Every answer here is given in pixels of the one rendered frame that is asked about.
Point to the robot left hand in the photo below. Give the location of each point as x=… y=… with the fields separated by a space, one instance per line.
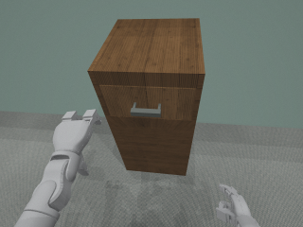
x=73 y=134

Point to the robot left forearm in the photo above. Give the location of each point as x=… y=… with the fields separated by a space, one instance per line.
x=53 y=192

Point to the handle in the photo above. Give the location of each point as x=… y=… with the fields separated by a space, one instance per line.
x=146 y=112

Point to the robot right hand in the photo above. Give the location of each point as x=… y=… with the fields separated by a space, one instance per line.
x=228 y=212

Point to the drawer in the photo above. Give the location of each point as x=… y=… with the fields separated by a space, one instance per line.
x=176 y=102

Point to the robot right forearm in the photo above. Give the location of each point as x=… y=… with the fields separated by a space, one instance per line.
x=245 y=221

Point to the cabinet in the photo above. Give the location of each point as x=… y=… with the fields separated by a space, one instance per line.
x=152 y=53

